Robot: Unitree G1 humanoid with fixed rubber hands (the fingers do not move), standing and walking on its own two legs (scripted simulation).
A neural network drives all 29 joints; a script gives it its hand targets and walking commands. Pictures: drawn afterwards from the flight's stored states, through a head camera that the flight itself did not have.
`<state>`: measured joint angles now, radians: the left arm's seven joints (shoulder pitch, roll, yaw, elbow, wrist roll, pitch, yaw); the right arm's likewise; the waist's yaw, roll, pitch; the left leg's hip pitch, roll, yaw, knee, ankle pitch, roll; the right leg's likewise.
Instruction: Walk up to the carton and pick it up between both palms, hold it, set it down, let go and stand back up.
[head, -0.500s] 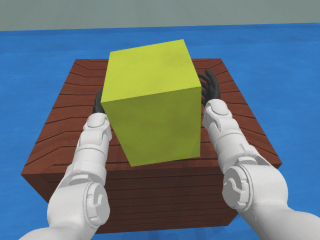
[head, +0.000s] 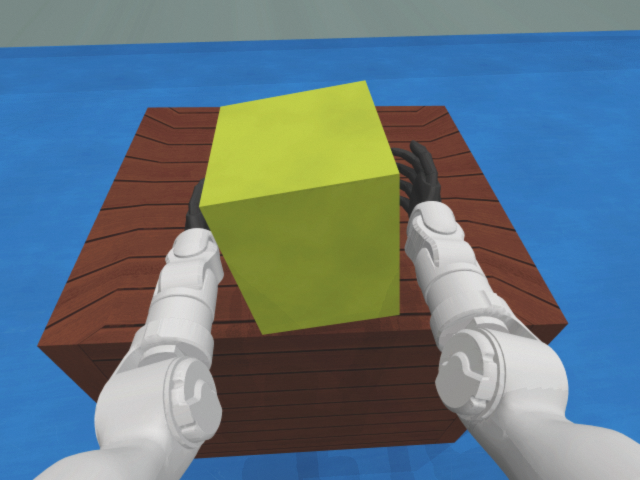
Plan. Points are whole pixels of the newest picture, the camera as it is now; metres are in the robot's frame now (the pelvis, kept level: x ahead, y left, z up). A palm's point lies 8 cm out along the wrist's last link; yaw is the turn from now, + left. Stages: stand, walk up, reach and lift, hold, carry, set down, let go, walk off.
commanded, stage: set down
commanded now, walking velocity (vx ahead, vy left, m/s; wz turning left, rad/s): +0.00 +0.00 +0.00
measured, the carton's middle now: (311, 212) +0.44 +0.02 +0.10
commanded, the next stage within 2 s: none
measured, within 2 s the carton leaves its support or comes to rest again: rests again in 1.86 s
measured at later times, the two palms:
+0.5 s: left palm (212, 243) +0.43 +0.16 +0.05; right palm (411, 215) +0.45 -0.12 +0.09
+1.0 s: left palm (218, 244) +0.44 +0.16 +0.04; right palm (411, 220) +0.46 -0.13 +0.07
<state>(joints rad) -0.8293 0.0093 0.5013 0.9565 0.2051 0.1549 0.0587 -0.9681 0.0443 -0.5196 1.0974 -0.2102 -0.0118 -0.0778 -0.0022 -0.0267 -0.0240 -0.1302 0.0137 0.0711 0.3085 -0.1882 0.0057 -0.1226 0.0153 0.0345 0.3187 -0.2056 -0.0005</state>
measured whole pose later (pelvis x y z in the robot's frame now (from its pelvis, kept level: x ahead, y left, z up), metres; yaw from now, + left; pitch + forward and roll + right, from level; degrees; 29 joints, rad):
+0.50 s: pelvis +0.01 +0.00 +0.00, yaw +0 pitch +8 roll +0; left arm -0.84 0.00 0.53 0.98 0.22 0.07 0.06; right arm -0.97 0.07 -0.61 1.06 -0.31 -0.08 -0.04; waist 0.00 -0.03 -0.02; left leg -0.27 0.01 0.07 0.31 -0.19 0.01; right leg -0.26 0.02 0.03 0.32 -0.20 0.00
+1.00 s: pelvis +0.01 +0.00 +0.00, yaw +0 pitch +15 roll +0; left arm -0.86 -0.01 0.54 1.03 0.22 -0.10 0.09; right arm -0.94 0.08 -0.63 1.02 -0.34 -0.19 -0.01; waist 0.00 -0.02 -0.08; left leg -0.40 0.02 0.07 0.33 -0.17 0.01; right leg -0.39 0.02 0.03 0.32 -0.19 0.00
